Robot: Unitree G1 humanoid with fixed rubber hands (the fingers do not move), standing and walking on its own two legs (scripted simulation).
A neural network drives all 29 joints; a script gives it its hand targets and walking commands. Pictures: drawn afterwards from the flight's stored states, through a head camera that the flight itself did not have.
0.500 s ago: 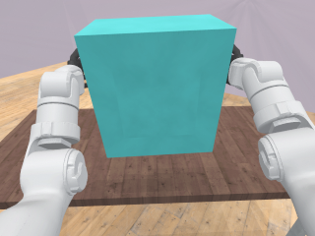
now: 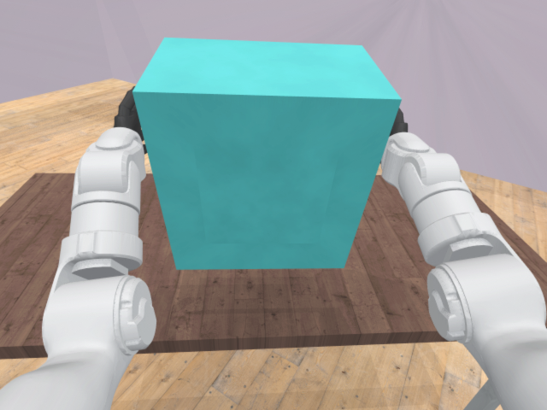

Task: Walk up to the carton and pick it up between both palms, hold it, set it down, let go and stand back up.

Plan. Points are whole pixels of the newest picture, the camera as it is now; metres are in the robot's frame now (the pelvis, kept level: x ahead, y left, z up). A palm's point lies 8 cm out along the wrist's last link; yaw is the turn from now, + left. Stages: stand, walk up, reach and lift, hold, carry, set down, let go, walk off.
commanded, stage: set down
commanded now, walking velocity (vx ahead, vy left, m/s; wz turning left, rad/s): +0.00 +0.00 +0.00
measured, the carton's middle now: (263, 164) +0.41 +0.00 +0.24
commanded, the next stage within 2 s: none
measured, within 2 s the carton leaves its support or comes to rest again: neither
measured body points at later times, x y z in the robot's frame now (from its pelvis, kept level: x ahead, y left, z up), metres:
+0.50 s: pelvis +0.01 +0.01 +0.00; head -0.06 +0.03 +0.44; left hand +0.42 +0.17 +0.25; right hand +0.39 -0.20 +0.25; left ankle +0.01 +0.14 -0.75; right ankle +0.01 -0.13 -0.75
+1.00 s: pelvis +0.00 +0.00 +0.00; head -0.05 +0.02 +0.45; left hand +0.42 +0.15 +0.22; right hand +0.39 -0.22 +0.20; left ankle +0.01 +0.14 -0.75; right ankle +0.01 -0.13 -0.75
